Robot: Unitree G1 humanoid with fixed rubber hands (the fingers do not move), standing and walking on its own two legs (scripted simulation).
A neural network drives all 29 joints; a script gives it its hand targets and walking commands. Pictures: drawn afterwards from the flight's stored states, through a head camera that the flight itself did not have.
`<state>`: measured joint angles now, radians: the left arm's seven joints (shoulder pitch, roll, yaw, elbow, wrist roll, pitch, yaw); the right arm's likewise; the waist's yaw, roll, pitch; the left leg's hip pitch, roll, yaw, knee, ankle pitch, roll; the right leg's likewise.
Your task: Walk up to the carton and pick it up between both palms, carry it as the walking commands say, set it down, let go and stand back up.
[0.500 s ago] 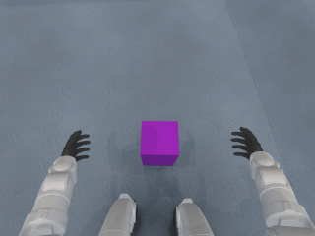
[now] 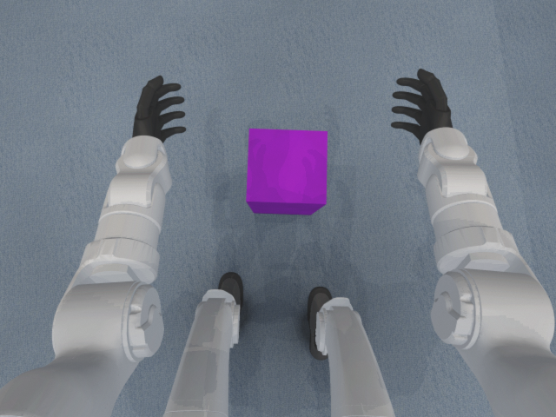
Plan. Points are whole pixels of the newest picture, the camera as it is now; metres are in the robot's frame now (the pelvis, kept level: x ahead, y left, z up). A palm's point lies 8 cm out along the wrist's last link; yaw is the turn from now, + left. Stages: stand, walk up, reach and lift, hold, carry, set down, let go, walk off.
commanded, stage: reach and lift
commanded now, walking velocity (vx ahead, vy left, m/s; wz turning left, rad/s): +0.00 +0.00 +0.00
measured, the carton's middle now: (284, 178) +0.50 +0.00 -0.52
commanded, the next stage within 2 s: none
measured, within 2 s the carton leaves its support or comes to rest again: neither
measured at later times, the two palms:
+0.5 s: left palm (174, 130) +0.50 +0.19 -0.17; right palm (403, 120) +0.53 -0.17 -0.16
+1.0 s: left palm (198, 156) +0.50 +0.19 -0.33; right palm (368, 151) +0.52 -0.17 -0.32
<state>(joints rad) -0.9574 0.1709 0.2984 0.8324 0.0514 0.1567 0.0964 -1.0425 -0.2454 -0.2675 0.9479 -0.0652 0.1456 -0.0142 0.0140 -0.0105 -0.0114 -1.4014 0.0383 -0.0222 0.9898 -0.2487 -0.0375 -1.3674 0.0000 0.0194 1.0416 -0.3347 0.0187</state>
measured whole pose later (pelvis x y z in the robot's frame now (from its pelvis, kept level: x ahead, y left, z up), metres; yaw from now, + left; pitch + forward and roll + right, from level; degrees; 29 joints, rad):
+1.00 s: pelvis -0.02 +0.01 -0.19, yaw +0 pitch +49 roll +0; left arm -1.24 0.21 0.28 0.95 -0.03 0.10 0.16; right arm -1.32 -0.30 -0.20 1.04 0.03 0.09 -0.08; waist 0.01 0.00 0.01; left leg -2.14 0.02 -0.03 1.74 -0.46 -0.03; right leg -2.09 0.01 0.05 1.79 -0.56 0.05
